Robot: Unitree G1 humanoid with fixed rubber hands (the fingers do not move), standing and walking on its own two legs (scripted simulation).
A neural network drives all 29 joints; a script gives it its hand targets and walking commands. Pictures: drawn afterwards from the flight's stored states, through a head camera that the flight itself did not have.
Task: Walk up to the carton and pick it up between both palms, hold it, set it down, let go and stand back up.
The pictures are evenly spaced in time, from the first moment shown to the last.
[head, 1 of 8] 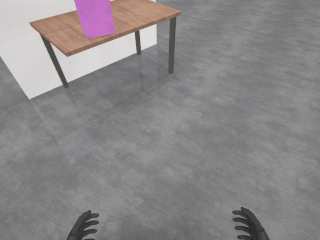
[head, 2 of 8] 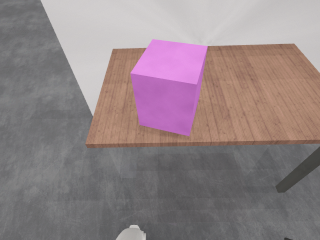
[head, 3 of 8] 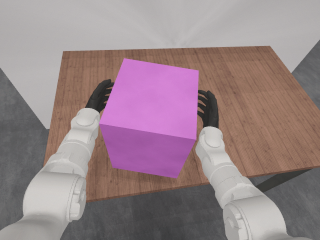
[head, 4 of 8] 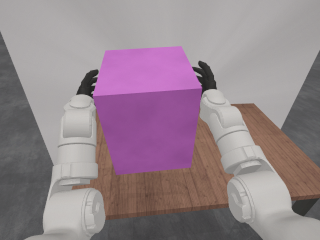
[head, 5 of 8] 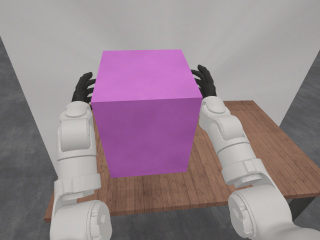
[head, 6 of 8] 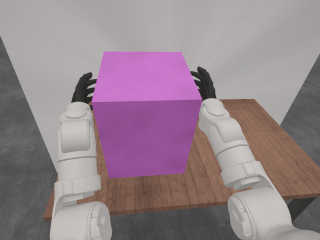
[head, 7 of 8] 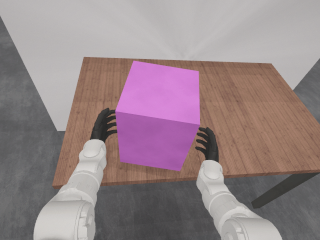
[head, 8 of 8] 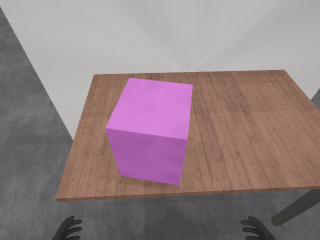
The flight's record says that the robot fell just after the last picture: no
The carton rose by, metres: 0.23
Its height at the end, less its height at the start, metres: +0.00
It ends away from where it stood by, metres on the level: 0.01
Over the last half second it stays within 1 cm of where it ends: yes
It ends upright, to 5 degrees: yes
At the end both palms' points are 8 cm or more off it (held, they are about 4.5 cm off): yes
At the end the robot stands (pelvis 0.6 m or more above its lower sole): yes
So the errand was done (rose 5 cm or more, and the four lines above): yes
